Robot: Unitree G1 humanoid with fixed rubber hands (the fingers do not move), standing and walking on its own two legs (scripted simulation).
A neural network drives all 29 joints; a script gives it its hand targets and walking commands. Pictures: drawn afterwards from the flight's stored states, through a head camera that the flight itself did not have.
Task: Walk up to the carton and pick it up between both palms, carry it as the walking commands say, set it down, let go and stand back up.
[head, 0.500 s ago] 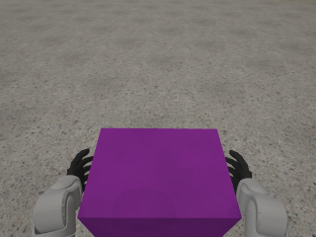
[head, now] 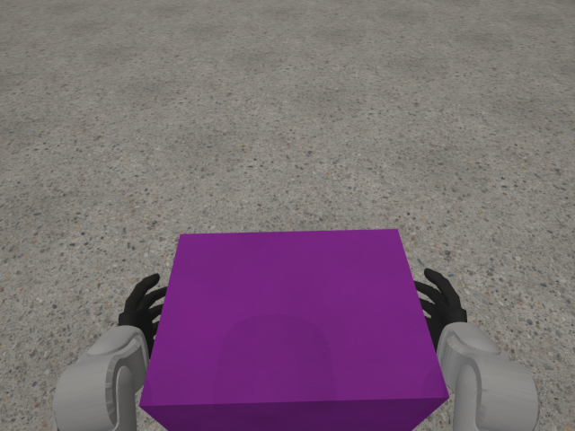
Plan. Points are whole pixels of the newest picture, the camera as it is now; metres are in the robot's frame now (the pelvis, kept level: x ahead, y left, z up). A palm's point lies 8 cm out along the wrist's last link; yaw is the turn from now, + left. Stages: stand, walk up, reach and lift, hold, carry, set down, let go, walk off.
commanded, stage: carry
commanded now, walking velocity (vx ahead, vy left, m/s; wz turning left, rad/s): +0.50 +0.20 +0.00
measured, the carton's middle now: (291, 351) +0.25 +0.00 +0.00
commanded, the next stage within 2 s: none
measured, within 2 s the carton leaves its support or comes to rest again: neither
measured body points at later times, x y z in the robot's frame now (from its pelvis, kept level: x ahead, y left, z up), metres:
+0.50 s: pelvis +0.31 +0.14 +0.00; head +0.32 +0.15 +0.45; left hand +0.58 +0.31 +0.07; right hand +0.54 -0.06 +0.08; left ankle +0.28 +0.22 -0.74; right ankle +0.31 +0.00 -0.69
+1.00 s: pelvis +0.65 +0.17 +0.01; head +0.66 +0.13 +0.46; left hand +0.89 +0.37 +0.09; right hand +0.92 -0.01 +0.07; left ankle +0.69 +0.36 -0.67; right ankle +0.59 +0.06 -0.74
